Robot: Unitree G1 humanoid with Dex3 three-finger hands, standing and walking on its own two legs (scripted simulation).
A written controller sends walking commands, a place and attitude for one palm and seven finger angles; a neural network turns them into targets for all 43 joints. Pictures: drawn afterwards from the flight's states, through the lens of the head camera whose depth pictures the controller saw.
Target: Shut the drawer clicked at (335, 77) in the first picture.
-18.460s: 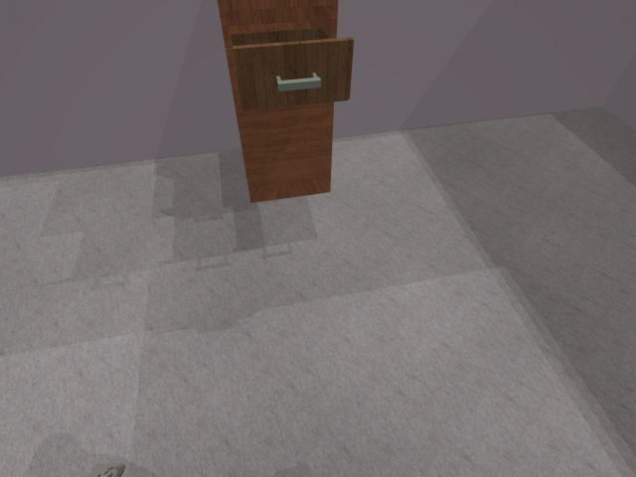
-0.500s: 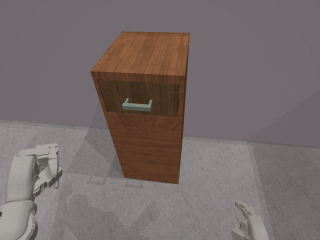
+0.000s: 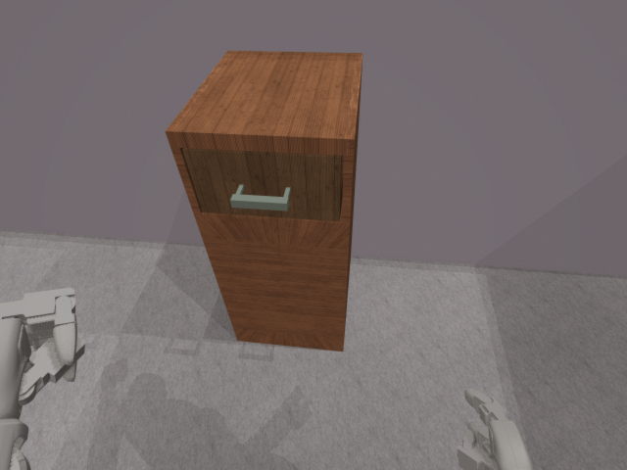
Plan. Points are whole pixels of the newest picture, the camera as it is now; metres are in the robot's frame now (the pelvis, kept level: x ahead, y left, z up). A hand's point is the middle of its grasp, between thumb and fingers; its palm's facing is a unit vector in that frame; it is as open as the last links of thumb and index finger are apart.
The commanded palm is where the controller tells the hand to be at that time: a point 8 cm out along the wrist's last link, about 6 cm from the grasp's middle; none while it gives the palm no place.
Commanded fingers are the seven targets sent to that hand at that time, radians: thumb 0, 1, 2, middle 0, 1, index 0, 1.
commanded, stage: step back with the hand held close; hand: left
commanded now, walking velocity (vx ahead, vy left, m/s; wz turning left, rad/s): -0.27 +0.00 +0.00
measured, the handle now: (262, 196) +0.66 +0.18 -0.05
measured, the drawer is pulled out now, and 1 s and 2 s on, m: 0.00 0.00 0.00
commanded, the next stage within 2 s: stop stepping back and stand still in 1.54 s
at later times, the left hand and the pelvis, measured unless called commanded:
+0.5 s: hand (42, 396) +0.14 +0.25 +0.15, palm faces +0.32 -0.81 -0.50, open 3.3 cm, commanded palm +0.08 +0.30 +0.17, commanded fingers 0.00 0.90 0.90 -1.40 -1.60 -1.40 -1.60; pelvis -0.05 +0.02 -0.01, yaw +0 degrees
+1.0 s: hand (11, 446) +0.10 +0.25 +0.16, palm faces +0.34 -0.83 -0.44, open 3.3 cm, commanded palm +0.03 +0.30 +0.17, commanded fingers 0.00 0.90 0.90 -1.40 -1.60 -1.40 -1.60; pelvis -0.10 +0.02 -0.02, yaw +1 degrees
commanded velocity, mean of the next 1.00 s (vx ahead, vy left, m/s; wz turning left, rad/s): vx -0.32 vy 0.00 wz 0.00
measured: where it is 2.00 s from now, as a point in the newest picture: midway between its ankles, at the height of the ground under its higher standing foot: outside the picture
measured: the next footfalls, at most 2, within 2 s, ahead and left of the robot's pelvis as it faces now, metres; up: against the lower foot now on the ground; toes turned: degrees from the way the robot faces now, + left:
right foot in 1.28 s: -0.22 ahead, -0.09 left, +0.00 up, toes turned -3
left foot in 1.58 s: -0.03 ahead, +0.10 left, +0.00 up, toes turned -3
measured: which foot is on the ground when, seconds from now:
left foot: down 0.00-1.00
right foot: down 0.00-1.00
